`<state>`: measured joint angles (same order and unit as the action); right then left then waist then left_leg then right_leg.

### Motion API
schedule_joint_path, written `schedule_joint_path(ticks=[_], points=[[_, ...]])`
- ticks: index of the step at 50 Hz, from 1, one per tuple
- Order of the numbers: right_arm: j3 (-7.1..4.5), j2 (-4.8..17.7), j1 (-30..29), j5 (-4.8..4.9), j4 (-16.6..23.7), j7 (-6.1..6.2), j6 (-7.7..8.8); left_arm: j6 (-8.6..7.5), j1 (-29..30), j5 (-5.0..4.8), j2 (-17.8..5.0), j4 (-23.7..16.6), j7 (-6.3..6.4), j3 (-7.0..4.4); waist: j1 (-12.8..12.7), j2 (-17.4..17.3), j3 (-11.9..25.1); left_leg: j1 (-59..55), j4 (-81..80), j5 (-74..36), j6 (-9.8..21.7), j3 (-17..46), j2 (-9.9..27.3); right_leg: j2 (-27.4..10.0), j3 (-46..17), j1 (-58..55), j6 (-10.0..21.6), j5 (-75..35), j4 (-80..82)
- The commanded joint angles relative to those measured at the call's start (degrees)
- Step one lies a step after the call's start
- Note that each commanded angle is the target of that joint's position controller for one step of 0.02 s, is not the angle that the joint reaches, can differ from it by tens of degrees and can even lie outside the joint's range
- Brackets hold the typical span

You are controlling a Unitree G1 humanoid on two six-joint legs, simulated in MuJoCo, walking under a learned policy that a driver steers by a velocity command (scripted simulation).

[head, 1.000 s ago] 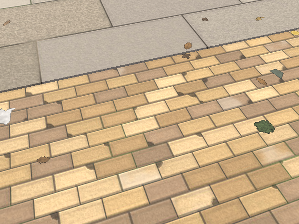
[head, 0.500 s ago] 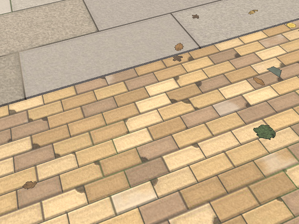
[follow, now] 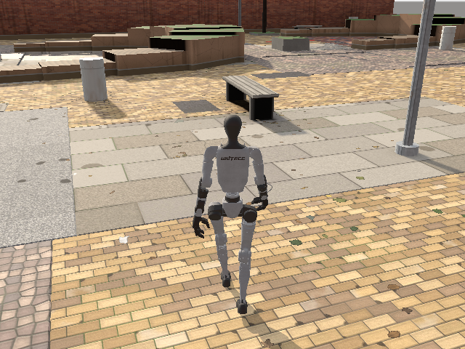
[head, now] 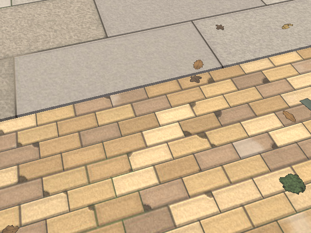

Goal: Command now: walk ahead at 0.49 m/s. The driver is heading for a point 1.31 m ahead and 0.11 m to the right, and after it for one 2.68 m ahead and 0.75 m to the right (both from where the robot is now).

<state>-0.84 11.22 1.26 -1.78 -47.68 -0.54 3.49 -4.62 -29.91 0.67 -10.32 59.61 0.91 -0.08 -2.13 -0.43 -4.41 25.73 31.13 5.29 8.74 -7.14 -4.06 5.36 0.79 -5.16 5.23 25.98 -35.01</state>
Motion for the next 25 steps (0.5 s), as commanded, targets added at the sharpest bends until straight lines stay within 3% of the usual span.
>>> schedule_joint_path(ticks=[1,2,3,4,6,8,10,15,21,23,25], points=[[-4.53,13.79,24.73,0.58,-5.52,0.4,-0.46,-0.42,-3.61,-0.42,-6.25,-4.43,-0.49,-1.69,7.64,-8.86,18.15,-41.69,-13.89,15.06,14.84,49.89,26.28,0.43,-4.33,38.05,0.48,1.95,-48.58],[-3.88,10.42,17.42,1.64,-4.13,0.07,-0.35,-0.47,1.91,0.32,-8.76,-5.98,-0.48,-2.11,5.37,-3.06,8.31,-32.88,-17.95,21.47,12.8,41.97,24.43,-4.26,-5.39,41.75,1.34,-4.59,-45.72],[-3.14,7.1,14.25,1.64,-3.78,-0.25,0.14,-0.63,6.2,0.61,-8.83,-6.81,-0.86,-2.29,4.68,-0.06,3.03,-24.95,-20.49,18.74,11.19,36.16,22.17,-5.75,-4.54,40.56,1.39,-7.69,-42.93],[-2.54,5.12,13.55,1.08,-4.47,-0.29,0.76,-0.35,7.11,0.76,-7.64,-6.77,-1.04,-2.3,2.48,2.57,0.45,-19.5,-21.78,12.63,9.05,31.2,19.8,-7.5,-4.7,37.99,1.11,-9.02,-39.6],[-1.8,3.78,15.49,0.97,-6.56,0.15,1.95,1.03,5.72,1.5,-4.71,-6.27,-1.74,-1.81,-0.08,1.44,0.69,-14.01,-23.08,3.48,6.59,23.66,16.59,-9.3,-4.42,32.67,-0.28,-9.68,-34.56],[-1.9,4.97,18.44,1.26,-8.3,0.16,2.89,1.77,7.1,1.57,-3.9,-6.76,-2.19,-1.77,-0.49,0.05,0.45,-12.98,-24.01,-1.95,6.15,19.52,15.22,-10.11,-2.89,33.36,-1.32,-11.02,-31.22],[-2.04,6.3,20.42,1.37,-9.22,0.09,3.04,2.25,12.5,1.52,-4.47,-8.58,-2.43,-1.84,0.19,-0.88,-0.91,-13.43,-25.75,-2.43,5.4,16.65,14.14,-11.45,-1.36,37.58,-2.3,-15.35,-26.88],[-1.47,6.06,26.29,1.57,-10.81,0.16,2.68,2.32,25.21,0.73,-4.55,-12.34,-2.67,-1.55,3.87,-1.99,-1.75,-19.21,-25.37,-11.33,1.93,12.4,12.07,-11.34,1.71,42.49,-3.94,-25.63,-12.45],[-1.11,6.38,31.66,0.63,-12.83,1.04,2.28,1.94,34.7,0.51,-4.5,-15.18,-2.62,-1.2,6.84,-3.48,-2.11,-30.41,-21.41,-19.65,2.47,11.71,14.34,-8.57,3.39,43.4,-2.94,-25.1,-1.68],[-1.3,7.11,31.48,0.27,-13.31,1.43,2.14,1.51,35.47,0.5,-5.03,-15.91,-2.57,-1.39,6.18,-3.79,-2.37,-33.4,-19.17,-24.06,2.85,11.88,16.05,-7.82,3.38,42.24,-1.6,-21.32,0.76],[-1.5,7.94,29.16,0.25,-13.28,1.72,2.08,0.94,30.63,0.55,-5.86,-14.7,-2.14,-1.94,3.08,-4.35,-0.36,-33.13,-13.24,-36.77,1.65,10.41,16.24,-5.23,4.33,33.59,0.44,-16.71,3.97]])
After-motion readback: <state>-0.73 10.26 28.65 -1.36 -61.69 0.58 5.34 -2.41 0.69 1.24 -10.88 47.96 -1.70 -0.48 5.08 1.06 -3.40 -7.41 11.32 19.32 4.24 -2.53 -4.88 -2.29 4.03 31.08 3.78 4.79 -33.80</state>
